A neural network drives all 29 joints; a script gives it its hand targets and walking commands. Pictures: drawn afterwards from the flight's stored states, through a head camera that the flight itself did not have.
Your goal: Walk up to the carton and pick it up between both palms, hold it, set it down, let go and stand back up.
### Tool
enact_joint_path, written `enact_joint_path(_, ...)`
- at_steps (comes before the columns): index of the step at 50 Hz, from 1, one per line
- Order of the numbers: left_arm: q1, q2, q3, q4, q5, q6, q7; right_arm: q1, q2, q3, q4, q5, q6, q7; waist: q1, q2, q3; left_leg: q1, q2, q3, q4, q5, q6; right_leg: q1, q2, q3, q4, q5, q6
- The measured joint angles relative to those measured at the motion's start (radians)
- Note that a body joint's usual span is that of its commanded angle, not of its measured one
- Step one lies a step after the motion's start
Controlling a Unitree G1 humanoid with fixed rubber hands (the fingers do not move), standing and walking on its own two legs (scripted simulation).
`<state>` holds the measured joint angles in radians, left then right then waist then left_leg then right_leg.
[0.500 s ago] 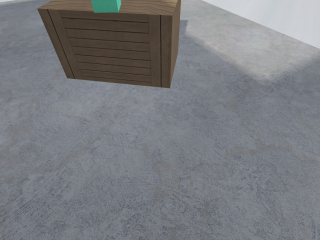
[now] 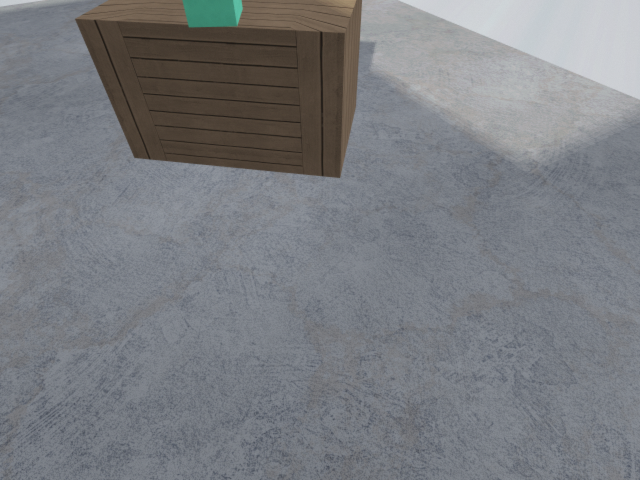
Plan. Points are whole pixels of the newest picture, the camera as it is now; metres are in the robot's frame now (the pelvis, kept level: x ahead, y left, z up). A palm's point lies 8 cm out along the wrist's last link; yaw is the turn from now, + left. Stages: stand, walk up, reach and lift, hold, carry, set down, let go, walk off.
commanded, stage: stand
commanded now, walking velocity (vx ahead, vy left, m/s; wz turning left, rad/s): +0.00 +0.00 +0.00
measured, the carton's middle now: out of the picture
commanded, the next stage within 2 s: walk up in 0.20 s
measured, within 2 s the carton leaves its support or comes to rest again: neither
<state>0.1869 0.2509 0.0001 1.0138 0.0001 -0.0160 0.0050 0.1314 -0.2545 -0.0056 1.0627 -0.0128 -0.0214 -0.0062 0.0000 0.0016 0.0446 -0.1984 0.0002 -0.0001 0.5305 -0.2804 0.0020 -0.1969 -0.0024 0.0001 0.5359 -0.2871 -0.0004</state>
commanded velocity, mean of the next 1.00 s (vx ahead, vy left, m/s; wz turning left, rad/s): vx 0.00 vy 0.00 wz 0.00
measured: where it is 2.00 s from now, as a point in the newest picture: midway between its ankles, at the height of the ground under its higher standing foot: (267, 352)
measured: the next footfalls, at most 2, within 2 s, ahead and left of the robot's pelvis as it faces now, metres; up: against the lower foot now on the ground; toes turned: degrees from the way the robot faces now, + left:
left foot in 0.74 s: +0.19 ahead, +0.18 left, +0.00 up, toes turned +3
right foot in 1.28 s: +0.40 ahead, +0.05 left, +0.00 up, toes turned -8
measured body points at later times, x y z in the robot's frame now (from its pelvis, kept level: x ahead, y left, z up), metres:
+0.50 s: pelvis +0.01 +0.01 +0.00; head +0.02 +0.00 +0.45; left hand +0.08 +0.27 -0.13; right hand +0.09 -0.27 -0.14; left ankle +0.00 +0.12 -0.72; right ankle +0.00 -0.12 -0.73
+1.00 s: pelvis +0.17 +0.14 +0.01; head +0.18 +0.17 +0.46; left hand +0.25 +0.45 -0.13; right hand +0.19 -0.19 -0.10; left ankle +0.15 +0.18 -0.73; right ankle +0.15 -0.04 -0.65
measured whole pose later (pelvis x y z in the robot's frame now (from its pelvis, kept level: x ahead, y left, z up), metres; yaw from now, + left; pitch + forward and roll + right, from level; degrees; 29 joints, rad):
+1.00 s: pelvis +0.17 +0.14 +0.01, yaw -2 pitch -3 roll -3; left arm 0.21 0.38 0.02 1.01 0.00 -0.06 -0.01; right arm 0.27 -0.39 -0.10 1.01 -0.04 -0.05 0.06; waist 0.00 0.01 0.06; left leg -0.12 -0.02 0.10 0.47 -0.31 0.03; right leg -0.41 0.00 0.08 1.05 -0.28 -0.01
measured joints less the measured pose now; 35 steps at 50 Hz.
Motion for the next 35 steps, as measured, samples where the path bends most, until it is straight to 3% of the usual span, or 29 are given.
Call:
enact_joint_path(20,0.000,0.001,0.000,0.000,0.000,0.000,0.000,0.000,0.000,0.000,0.000,0.000,0.000,0.000,0.000,-0.001,0.002,0.000,0.000,0.000,-0.005,0.000,0.000,0.000,0.000,0.000,-0.005,0.000,0.000)
enact_joint_path(23,0.007,0.005,0.000,0.000,0.000,-0.011,-0.009,0.004,-0.016,-0.018,-0.001,-0.015,0.003,0.038,0.000,0.008,-0.003,-0.010,0.000,0.000,0.024,-0.076,0.000,0.000,0.000,0.000,-0.005,-0.027,-0.001)
enact_joint_path(28,0.032,0.029,0.006,0.000,0.000,-0.049,-0.012,0.003,-0.081,-0.058,-0.029,-0.025,0.011,0.079,0.001,0.043,-0.001,-0.153,0.000,0.001,0.275,-0.138,0.000,-0.002,-0.012,0.002,-0.026,-0.036,-0.015)
enact_joint_path(35,0.078,0.083,0.023,0.000,0.000,-0.060,-0.012,0.001,-0.140,-0.090,-0.048,-0.025,0.011,0.111,0.000,0.095,-0.003,-0.271,0.035,-0.006,0.281,-0.138,0.000,0.059,-0.038,0.002,-0.029,-0.083,-0.013)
